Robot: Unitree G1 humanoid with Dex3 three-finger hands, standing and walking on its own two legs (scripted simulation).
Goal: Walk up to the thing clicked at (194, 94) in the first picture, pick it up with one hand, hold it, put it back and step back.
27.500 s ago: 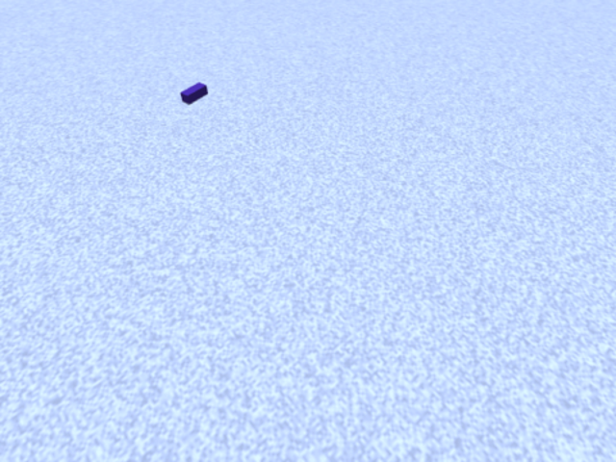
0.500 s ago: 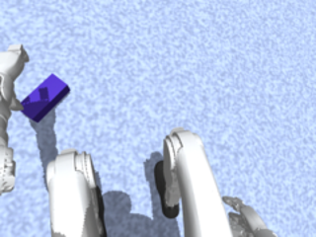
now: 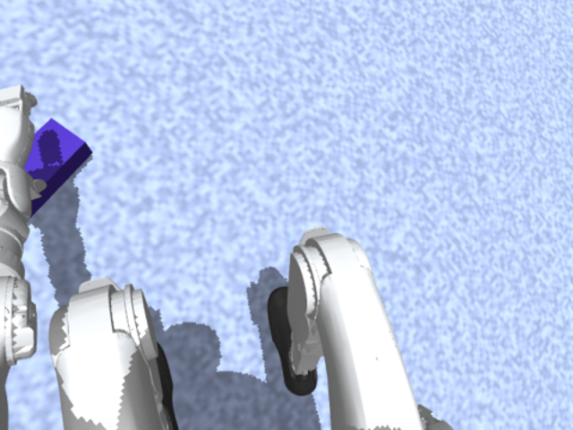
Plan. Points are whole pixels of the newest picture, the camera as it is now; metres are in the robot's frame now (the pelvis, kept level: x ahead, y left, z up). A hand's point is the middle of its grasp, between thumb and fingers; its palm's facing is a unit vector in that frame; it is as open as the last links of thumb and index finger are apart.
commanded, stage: home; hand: left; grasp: from above
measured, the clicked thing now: (38, 170) +0.52 +0.27 -0.31
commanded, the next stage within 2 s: none
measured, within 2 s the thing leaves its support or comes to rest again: neither
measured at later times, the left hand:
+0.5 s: hand out of the picture +0.35 +0.22 +0.04, palm faces -0.15 -0.83 -0.55, open 7.5 cm
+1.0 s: hand out of the picture +0.26 +0.20 +0.25, palm faces +0.16 -0.96 -0.22, open 7.4 cm
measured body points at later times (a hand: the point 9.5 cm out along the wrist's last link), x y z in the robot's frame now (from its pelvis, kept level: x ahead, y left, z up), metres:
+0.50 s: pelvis +0.01 -0.01 +0.16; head +0.18 +0.03 +0.57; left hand +0.35 +0.26 +0.08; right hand +0.20 -0.26 +0.04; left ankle +0.07 +0.13 -0.30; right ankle +0.11 -0.13 -0.30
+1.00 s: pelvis +0.06 +0.00 +0.33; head +0.12 +0.02 +0.78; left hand +0.25 +0.25 +0.27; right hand +0.24 -0.23 +0.25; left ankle +0.07 +0.13 -0.30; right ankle +0.11 -0.13 -0.30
